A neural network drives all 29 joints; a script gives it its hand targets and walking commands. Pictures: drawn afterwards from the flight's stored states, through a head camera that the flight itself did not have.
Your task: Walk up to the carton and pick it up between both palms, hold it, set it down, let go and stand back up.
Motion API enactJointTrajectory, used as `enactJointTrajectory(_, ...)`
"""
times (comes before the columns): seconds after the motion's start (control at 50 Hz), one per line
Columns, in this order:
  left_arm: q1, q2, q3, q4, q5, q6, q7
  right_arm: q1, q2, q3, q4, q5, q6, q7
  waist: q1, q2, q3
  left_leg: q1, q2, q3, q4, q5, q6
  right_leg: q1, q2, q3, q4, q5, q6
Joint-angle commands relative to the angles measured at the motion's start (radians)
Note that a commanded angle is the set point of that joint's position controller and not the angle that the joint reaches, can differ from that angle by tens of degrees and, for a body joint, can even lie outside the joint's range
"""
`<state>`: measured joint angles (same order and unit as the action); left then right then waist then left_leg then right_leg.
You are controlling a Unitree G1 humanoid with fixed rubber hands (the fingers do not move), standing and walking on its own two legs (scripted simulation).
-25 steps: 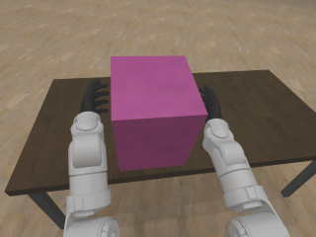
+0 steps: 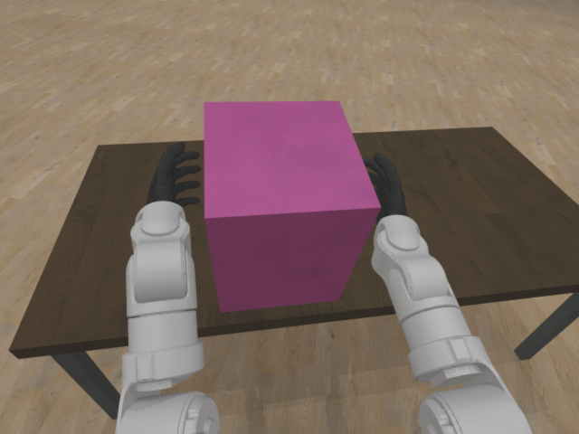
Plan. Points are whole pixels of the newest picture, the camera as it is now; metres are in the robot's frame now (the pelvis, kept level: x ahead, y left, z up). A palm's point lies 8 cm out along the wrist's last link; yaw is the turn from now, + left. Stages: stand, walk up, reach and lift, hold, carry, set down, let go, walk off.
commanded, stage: hold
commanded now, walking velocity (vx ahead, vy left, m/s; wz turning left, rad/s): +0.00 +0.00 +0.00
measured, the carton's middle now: (277, 210) +0.42 +0.01 +0.10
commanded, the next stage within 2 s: none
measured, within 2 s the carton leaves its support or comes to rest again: neither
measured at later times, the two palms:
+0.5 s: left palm (166, 206) +0.35 +0.15 +0.18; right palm (387, 213) +0.35 -0.14 +0.15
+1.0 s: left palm (167, 208) +0.35 +0.15 +0.18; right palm (389, 215) +0.35 -0.14 +0.15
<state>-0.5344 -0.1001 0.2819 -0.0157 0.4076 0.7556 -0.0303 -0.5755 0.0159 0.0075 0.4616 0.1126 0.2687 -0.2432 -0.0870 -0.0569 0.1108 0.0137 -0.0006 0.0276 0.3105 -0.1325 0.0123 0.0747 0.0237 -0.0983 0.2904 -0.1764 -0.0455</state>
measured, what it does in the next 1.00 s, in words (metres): stands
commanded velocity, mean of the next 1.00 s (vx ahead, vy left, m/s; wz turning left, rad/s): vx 0.00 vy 0.00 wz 0.00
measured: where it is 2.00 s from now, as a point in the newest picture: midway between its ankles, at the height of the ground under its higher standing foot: outside the picture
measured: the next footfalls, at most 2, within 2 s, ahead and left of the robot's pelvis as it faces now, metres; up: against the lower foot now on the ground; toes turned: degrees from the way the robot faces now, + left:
none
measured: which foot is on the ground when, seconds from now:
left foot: down 0.00-1.00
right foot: down 0.00-1.00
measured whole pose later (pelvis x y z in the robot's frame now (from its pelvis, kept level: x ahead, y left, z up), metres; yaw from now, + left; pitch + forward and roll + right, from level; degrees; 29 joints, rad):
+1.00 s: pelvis +0.00 +0.00 +0.00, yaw +0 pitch -11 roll +0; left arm -0.51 -0.10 0.27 -0.03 0.40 0.76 -0.02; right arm -0.56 0.01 0.01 0.45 0.12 0.27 -0.24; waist -0.09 -0.06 0.12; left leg 0.01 0.00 0.03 0.31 -0.13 0.01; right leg 0.07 0.02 -0.10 0.29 -0.18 -0.05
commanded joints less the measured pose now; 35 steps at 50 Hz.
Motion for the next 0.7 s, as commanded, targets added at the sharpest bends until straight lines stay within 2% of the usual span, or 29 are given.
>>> enactJointTrajectory(0.0, -0.596, -0.366, -0.449, -0.135, -0.176, -0.071, -0.17, -0.751, 0.432, 0.31, -0.371, 0.062, -0.11, 0.139, -0.008, 0.071, -0.469, 0.179, -0.007, 0.018, 0.002, 0.201, 0.001, 0.021, -0.005, -0.014, -0.034, 0.212, 0.079)
enactJointTrajectory(0.22, -0.601, -0.367, -0.461, -0.147, -0.187, -0.078, -0.159, -0.758, 0.432, 0.316, -0.393, 0.063, -0.112, 0.142, -0.004, 0.068, -0.49, 0.178, -0.006, 0.014, 0.008, 0.207, -0.001, 0.014, -0.002, -0.017, -0.029, 0.21, 0.077)
enactJointTrajectory(0.36, -0.581, -0.364, -0.463, -0.16, -0.187, -0.073, -0.164, -0.744, 0.429, 0.331, -0.4, 0.073, -0.108, 0.135, -0.007, 0.064, -0.492, 0.183, -0.009, 0.012, 0.014, 0.234, -0.003, 0.033, -0.002, -0.012, -0.022, 0.259, 0.083)
enactJointTrajectory(0.68, -0.583, -0.357, -0.462, -0.171, -0.185, -0.071, -0.164, -0.733, 0.422, 0.321, -0.401, 0.068, -0.106, 0.139, -0.009, 0.069, -0.48, 0.188, -0.008, 0.014, 0.013, 0.222, -0.004, 0.015, -0.001, -0.017, -0.027, 0.23, 0.079)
